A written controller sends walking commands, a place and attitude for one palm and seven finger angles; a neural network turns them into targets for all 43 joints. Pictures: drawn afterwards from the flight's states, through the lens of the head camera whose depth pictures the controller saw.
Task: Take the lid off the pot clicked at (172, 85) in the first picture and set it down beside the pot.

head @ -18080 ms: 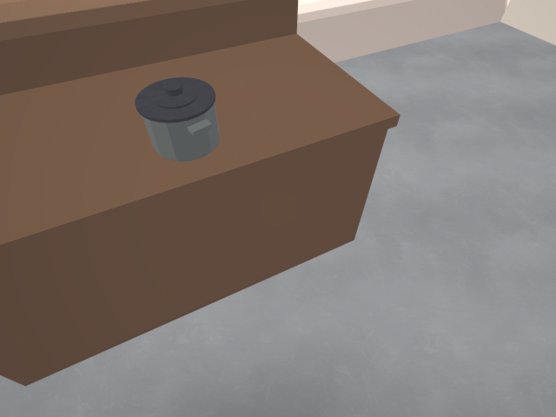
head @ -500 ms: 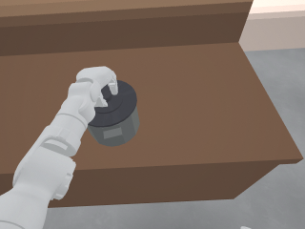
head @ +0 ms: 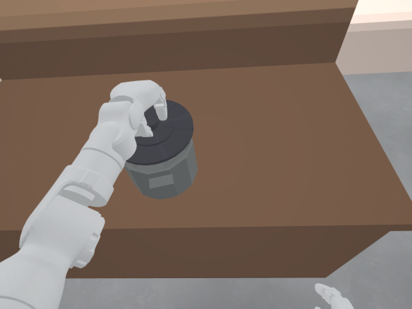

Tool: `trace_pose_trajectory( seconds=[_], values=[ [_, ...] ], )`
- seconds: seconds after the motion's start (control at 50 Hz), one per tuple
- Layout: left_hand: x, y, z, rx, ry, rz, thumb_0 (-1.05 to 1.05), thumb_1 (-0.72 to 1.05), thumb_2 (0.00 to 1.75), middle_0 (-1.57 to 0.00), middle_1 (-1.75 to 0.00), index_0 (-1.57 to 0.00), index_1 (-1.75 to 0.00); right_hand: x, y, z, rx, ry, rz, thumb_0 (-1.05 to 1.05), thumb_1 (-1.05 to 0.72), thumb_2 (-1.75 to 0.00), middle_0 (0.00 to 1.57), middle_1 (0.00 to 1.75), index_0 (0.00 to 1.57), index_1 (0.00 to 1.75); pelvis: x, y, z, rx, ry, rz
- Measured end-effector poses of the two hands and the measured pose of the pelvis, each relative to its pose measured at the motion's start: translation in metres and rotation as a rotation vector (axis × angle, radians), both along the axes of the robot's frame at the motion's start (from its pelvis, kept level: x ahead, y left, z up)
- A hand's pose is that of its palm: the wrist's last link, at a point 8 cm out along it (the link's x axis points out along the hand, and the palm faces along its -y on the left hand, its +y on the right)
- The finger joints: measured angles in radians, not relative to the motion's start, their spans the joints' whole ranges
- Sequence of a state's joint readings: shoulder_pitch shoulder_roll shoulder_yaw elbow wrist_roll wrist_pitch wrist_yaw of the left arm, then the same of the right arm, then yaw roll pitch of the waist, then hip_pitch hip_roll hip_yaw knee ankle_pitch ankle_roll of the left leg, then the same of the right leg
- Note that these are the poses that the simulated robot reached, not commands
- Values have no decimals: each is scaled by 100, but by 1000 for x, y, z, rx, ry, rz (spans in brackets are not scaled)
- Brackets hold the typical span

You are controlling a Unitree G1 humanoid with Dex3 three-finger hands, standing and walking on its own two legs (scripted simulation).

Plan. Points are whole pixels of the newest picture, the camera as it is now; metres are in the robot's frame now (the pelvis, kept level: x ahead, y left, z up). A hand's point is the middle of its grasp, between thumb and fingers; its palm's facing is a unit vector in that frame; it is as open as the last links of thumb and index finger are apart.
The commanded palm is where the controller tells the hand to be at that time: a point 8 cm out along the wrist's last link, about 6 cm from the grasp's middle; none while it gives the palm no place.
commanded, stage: lift the lid straight up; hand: left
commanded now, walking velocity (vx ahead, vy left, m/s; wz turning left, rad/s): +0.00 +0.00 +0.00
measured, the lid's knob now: (149, 121) +0.48 +0.13 +0.09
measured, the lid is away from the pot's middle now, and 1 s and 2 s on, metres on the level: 0.01 0.02 0.09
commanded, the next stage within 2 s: move the lid sideways beside the pot in 1.22 s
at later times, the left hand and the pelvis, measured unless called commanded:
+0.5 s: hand (141, 105) +0.46 +0.12 +0.16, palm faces -0.27 -0.03 -0.96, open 7.1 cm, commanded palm +0.45 +0.13 +0.24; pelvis -0.01 +0.00 +0.00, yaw +0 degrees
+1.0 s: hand (132, 85) +0.46 +0.13 +0.20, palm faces -0.23 -0.03 -0.97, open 7.1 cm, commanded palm +0.45 +0.13 +0.28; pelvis -0.01 +0.00 +0.00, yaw +0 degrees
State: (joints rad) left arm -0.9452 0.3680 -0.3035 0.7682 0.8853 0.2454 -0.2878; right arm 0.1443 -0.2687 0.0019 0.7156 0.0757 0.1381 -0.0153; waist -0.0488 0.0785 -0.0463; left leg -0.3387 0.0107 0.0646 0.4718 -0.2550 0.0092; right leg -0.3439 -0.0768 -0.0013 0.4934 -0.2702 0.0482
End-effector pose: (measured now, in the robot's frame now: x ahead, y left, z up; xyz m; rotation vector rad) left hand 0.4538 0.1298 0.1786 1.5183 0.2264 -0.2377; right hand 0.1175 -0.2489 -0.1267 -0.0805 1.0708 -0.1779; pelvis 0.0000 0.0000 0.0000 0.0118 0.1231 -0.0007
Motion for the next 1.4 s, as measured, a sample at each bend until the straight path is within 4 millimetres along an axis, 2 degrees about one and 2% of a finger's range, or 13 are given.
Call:
trace_pose_trajectory(
  seconds=[0.18, 0.68, 1.06, 1.4],
  values=[
    [-3, -2, 14, 4, -7, 2, -1, 26, 56, -82, -93, -80, -91, 5, -2, 4, -12, -20, 18, 1, -91, -89, 20, 30, 20, 29, -3, -1, 1, 1, -13, 6],
    [2, -7, 57, 9, -41, 11, -1, 26, 56, -83, -93, -80, -91, -17, -6, 3, -22, -13, 5, 1, -91, -89, 20, 30, 20, 29, -8, -2, 3, 3, -29, 3],
    [1, -3, 88, 13, -65, 27, -1, 25, 56, -83, -93, -80, -91, 0, 0, 11, -26, -66, 37, 1, -91, -89, 20, 30, 20, 29, -9, 1, 4, 3, -37, 10],
    [4, -11, 87, 16, -55, -3, -1, 25, 56, -83, -93, -80, -91, -5, 4, 8, -22, -45, 43, 1, -91, -89, 20, 30, 20, 29, -9, 2, 5, 4, -31, 9]
  ],
)
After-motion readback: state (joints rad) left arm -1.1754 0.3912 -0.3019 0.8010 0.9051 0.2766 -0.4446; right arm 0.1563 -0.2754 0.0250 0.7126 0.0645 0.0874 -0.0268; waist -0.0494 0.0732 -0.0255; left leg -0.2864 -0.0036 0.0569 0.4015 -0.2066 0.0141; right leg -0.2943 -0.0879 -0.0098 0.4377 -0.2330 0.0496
